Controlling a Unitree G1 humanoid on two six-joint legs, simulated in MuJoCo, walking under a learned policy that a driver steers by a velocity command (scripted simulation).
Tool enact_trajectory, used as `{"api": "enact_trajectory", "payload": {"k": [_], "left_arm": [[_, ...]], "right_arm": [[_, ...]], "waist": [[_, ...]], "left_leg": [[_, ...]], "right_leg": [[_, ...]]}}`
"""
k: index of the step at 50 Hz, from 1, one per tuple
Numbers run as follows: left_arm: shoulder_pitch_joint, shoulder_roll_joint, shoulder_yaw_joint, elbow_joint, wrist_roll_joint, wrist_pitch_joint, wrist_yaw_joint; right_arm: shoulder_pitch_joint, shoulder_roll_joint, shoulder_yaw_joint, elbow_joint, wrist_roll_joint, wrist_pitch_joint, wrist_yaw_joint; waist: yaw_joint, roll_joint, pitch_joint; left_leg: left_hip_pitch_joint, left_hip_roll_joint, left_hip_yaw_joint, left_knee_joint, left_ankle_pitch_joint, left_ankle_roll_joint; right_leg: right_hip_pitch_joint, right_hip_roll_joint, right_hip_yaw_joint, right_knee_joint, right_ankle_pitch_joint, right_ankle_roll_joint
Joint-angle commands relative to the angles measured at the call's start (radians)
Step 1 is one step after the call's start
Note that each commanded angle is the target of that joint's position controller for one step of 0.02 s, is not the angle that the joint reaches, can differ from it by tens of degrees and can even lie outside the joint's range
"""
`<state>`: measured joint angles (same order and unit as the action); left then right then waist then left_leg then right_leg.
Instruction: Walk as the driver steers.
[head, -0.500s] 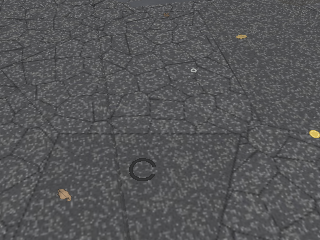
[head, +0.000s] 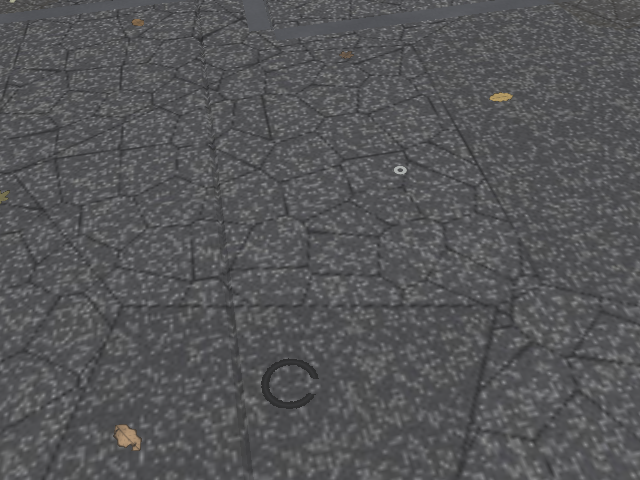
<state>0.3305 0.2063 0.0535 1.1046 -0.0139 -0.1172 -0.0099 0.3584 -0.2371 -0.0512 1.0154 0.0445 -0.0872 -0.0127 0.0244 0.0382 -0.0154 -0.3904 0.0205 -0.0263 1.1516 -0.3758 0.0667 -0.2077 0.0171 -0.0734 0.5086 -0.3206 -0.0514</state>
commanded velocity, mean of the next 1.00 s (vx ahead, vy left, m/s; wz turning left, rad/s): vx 0.47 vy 0.00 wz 0.00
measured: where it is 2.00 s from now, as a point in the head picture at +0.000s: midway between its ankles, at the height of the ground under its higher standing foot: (315, 255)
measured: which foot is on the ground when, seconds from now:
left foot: up 0.00-0.36, down 0.38-0.94, up 0.96-1.00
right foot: down 0.00-0.40, up 0.42-0.90, down 0.92-1.00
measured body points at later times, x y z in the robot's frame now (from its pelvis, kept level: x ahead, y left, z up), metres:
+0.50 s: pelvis +0.27 +0.05 -0.01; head +0.31 +0.06 +0.44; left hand +0.27 +0.31 -0.15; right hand +0.41 -0.20 -0.13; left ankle +0.36 +0.14 -0.74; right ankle +0.13 -0.09 -0.63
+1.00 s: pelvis +0.57 +0.00 -0.01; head +0.61 -0.02 +0.44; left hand +0.74 +0.25 -0.12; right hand +0.56 -0.27 -0.16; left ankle +0.39 +0.13 -0.66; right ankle +0.67 -0.10 -0.74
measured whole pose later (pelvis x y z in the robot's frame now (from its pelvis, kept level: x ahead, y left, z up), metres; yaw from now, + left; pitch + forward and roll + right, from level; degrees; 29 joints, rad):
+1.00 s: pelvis +0.57 +0.00 -0.01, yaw +0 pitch +2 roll +1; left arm 0.08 0.24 0.06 0.88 -0.01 -0.11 -0.03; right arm 0.36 -0.26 -0.05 1.02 0.02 -0.08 0.00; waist -0.03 0.01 0.03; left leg -0.20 0.00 -0.03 0.99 -0.49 0.03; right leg -0.48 0.00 -0.06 0.57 -0.14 -0.06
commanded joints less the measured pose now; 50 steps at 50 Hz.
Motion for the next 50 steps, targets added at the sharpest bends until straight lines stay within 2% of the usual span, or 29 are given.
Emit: {"api": "enact_trajectory", "payload": {"k": [1, 2, 4, 8, 11, 13, 15, 16, 17, 18, 19, 20, 21, 22, 23, 24, 25, 27, 29, 31, 36, 41, 44, 45, 46, 47, 48, 49, 50], "left_arm": [[0.05, 0.072, -0.011, -0.028, 0.011, -0.005, -0.009], [0.076, 0.063, -0.015, -0.023, 0.013, 0.002, -0.006], [0.126, 0.084, -0.016, -0.015, 0.015, 0.01, 0.008], [0.133, 0.127, -0.012, -0.039, 0.019, 0.021, 0.029], [0.182, 0.144, -0.004, -0.037, 0.009, 0.021, 0.033], [0.202, 0.142, 0.0, -0.03, -0.001, 0.024, 0.034], [0.192, 0.152, 0.008, -0.032, -0.002, 0.031, 0.035], [0.177, 0.166, 0.013, -0.038, 0.002, 0.034, 0.035], [0.163, 0.181, 0.019, -0.044, 0.006, 0.041, 0.035], [0.142, 0.179, 0.019, -0.051, 0.012, 0.05, 0.034], [0.122, 0.165, 0.01, -0.07, 0.018, 0.052, 0.031], [0.252, 0.025, -0.028, -0.088, 0.015, 0.034, 0.015], [0.233, 0.026, -0.03, -0.072, -0.006, -0.001, 0.005], [0.116, 0.113, -0.005, -0.117, -0.036, -0.02, 0.002], [0.034, 0.138, -0.001, -0.145, -0.041, -0.027, 0.009], [-0.001, 0.138, 0.008, -0.15, -0.027, -0.023, 0.021], [0.023, 0.123, 0.016, -0.146, -0.014, -0.006, 0.028], [0.07, 0.076, 0.014, -0.136, -0.011, 0.024, 0.033], [0.02, 0.083, 0.019, -0.161, -0.005, 0.037, 0.036], [-0.077, 0.102, 0.025, -0.197, 0.006, 0.038, 0.037], [-0.268, 0.079, 0.015, -0.25, 0.004, 0.022, 0.017], [-0.399, 0.085, 0.005, -0.302, -0.008, 0.013, -0.013], [-0.354, 0.125, 0.016, -0.308, -0.01, 0.003, -0.026], [-0.27, 0.153, 0.031, -0.287, -0.009, 0.001, -0.025], [-0.097, 0.201, 0.058, -0.233, -0.006, 0.0, -0.019], [0.093, 0.285, 0.081, -0.195, 0.007, 0.003, -0.01], [0.143, 0.341, 0.089, -0.172, 0.012, 0.007, -0.017], [0.126, 0.24, 0.061, -0.181, 0.005, 0.005, -0.019], [0.037, 0.193, 0.047, -0.199, 0.002, 0.003, -0.015]], "right_arm": [[-0.089, -0.087, -0.027, -0.094, -0.013, -0.036, 0.009], [-0.084, -0.077, -0.029, -0.089, -0.014, -0.029, 0.015], [-0.121, -0.044, -0.024, -0.101, -0.018, -0.012, 0.023], [-0.334, -0.012, -0.004, -0.185, -0.022, -0.009, 0.027], [-0.437, -0.021, 0.003, -0.218, -0.015, -0.013, 0.041], [-0.481, -0.031, 0.005, -0.241, -0.011, -0.017, 0.053], [-0.483, -0.051, -0.001, -0.253, -0.012, -0.024, 0.064], [-0.446, -0.073, -0.01, -0.249, -0.013, -0.026, 0.066], [-0.372, -0.104, -0.026, -0.232, -0.013, -0.026, 0.064], [-0.209, -0.145, -0.05, -0.185, -0.011, -0.024, 0.059], [-0.026, -0.194, -0.071, -0.136, -0.014, -0.018, 0.049], [0.116, -0.298, -0.094, -0.103, -0.044, -0.014, 0.044], [0.108, -0.231, -0.069, -0.096, -0.044, -0.012, 0.045], [0.003, -0.174, -0.051, -0.103, -0.033, -0.017, 0.047], [-0.103, -0.129, -0.036, -0.127, -0.031, -0.021, 0.048], [-0.172, -0.096, -0.025, -0.133, -0.04, -0.028, 0.054], [-0.205, -0.072, -0.018, -0.13, -0.05, -0.036, 0.059], [-0.193, -0.063, -0.016, -0.107, -0.05, -0.038, 0.061], [-0.156, -0.096, -0.021, -0.087, -0.05, -0.04, 0.048], [-0.111, -0.124, -0.026, -0.075, -0.05, -0.038, 0.03], [-0.02, -0.145, -0.027, -0.058, -0.036, -0.024, 0.008], [0.068, -0.157, -0.035, -0.02, -0.026, -0.004, 0.003], [0.048, -0.176, -0.045, -0.02, -0.024, 0.012, -0.001], [0.021, -0.181, -0.046, -0.027, -0.024, 0.017, -0.001], [0.009, -0.157, -0.037, -0.034, -0.027, 0.021, -0.001], [0.023, -0.12, -0.018, -0.06, -0.046, 0.02, 0.0], [0.147, 0.021, 0.02, -0.063, -0.041, -0.005, 0.012], [0.087, -0.088, -0.002, -0.054, -0.015, -0.03, 0.016], [-0.011, -0.14, -0.015, -0.086, 0.005, -0.045, 0.019]], "waist": [[-0.003, -0.096, 0.116], [-0.006, -0.112, 0.108], [-0.005, -0.104, 0.112], [0.027, -0.091, 0.152], [0.052, -0.105, 0.169], [0.048, -0.108, 0.183], [0.021, -0.117, 0.162], [-0.009, -0.136, 0.122], [-0.054, -0.163, 0.057], [-0.14, -0.172, -0.04], [-0.219, -0.154, -0.152], [-0.165, 0.105, -0.352], [-0.162, 0.169, -0.435], [-0.141, 0.144, -0.25], [-0.109, 0.056, -0.133], [-0.069, -0.019, -0.062], [-0.024, 0.0, -0.037], [0.009, 0.031, -0.01], [0.015, 0.028, 0.033], [-0.004, 0.01, 0.061], [-0.062, 0.008, 0.079], [-0.101, 0.012, 0.111], [-0.053, 0.04, 0.075], [0.0, 0.051, 0.022], [0.077, 0.036, -0.082], [0.129, -0.082, -0.242], [0.051, -0.351, -0.352], [0.085, -0.258, -0.336], [0.075, -0.208, -0.199]], "left_leg": [[-0.407, 0.111, -0.039, 0.039, 0.164, 0.032], [-0.374, 0.114, -0.02, 0.001, 0.189, 0.022], [-0.383, 0.114, 0.014, -0.057, 0.225, -0.008], [-0.365, 0.09, 0.051, -0.355, 0.362, -0.044], [-0.302, 0.055, 0.082, -0.501, 0.427, -0.039], [-0.302, 0.049, 0.071, -0.562, 0.425, -0.016], [-0.267, 0.032, 0.072, -0.606, 0.383, 0.015], [-0.197, 0.008, 0.084, -0.61, 0.354, 0.032], [-0.088, -0.027, 0.105, -0.597, 0.322, 0.051], [0.116, -0.065, 0.128, -0.597, 0.31, 0.078], [0.419, 0.016, 0.034, -0.57, 0.306, 0.121], [0.83, 0.31, -0.472, -0.643, 0.072, 0.295], [0.846, 0.384, -0.787, -0.857, -0.011, 0.311], [0.706, 0.342, -0.643, -0.878, -0.015, 0.243], [0.519, 0.311, -0.477, -0.895, 0.083, 0.206], [0.349, 0.273, -0.354, -0.925, 0.189, 0.183], [0.238, 0.232, -0.264, -0.951, 0.241, 0.163], [0.138, 0.195, -0.182, -1.003, 0.256, 0.17], [0.105, 0.19, -0.137, -1.042, 0.288, 0.186], [0.141, 0.193, -0.121, -1.06, 0.309, 0.189], [0.22, 0.158, -0.036, -1.059, 0.348, 0.143], [0.39, 0.218, -0.037, -0.993, 0.358, 0.133], [0.464, 0.25, -0.043, -0.898, 0.537, 0.105], [0.46, 0.229, -0.018, -0.797, 0.716, 0.088], [0.4, 0.172, 0.025, -0.597, 0.811, 0.06], [0.185, 0.106, 0.077, -0.264, 0.55, 0.021], [-0.217, -0.091, 0.036, 0.067, -0.131, -0.039], [-0.332, -0.045, -0.102, 0.193, -0.19, -0.018], [-0.396, 0.008, -0.084, 0.206, -0.106, 0.0]], "right_leg": [[0.209, -0.272, 0.36, -0.362, 0.093, -0.128], [0.198, -0.244, 0.294, -0.366, 0.181, -0.116], [0.19, -0.229, 0.226, -0.375, 0.321, -0.125], [0.131, -0.21, 0.152, -0.415, 0.372, -0.129], [0.145, -0.221, 0.123, -0.433, 0.353, -0.13], [0.21, -0.249, 0.114, -0.416, 0.384, -0.124], [0.288, -0.272, 0.098, -0.355, 0.515, -0.108], [0.318, -0.278, 0.09, -0.296, 0.679, -0.096], [0.339, -0.277, 0.079, -0.199, 0.873, -0.085], [0.305, -0.243, 0.048, -0.009, 1.0, -0.063], [0.11, -0.204, 0.032, 0.251, 0.861, -0.031], [-0.296, -0.023, 0.031, 0.699, 0.328, 0.034], [-0.418, 0.044, 0.203, 0.88, -0.209, 0.02], [-0.521, -0.023, 0.21, 0.94, -0.176, -0.003], [-0.514, -0.082, 0.173, 0.905, -0.083, -0.015], [-0.461, -0.126, 0.155, 0.837, -0.009, -0.017], [-0.383, -0.162, 0.16, 0.776, 0.035, -0.02], [-0.321, -0.18, 0.151, 0.711, 0.05, -0.016], [-0.37, -0.191, 0.138, 0.635, 0.102, 0.003], [-0.465, -0.2, 0.135, 0.517, 0.207, 0.027], [-0.461, -0.148, 0.083, 0.184, 0.441, 0.041], [-0.485, -0.116, 0.075, 0.04, 0.381, 0.023], [-0.389, -0.083, 0.057, -0.002, 0.263, -0.018], [-0.26, -0.047, 0.025, -0.018, 0.248, -0.039], [-0.025, -0.024, 0.011, -0.018, 0.261, -0.069], [0.295, -0.216, 0.233, 0.004, 0.262, -0.139], [0.602, -0.423, 0.737, -0.139, 0.061, -0.298], [0.596, -0.402, 0.797, -0.203, -0.024, -0.268], [0.477, -0.371, 0.633, -0.207, 0.043, -0.219]]}}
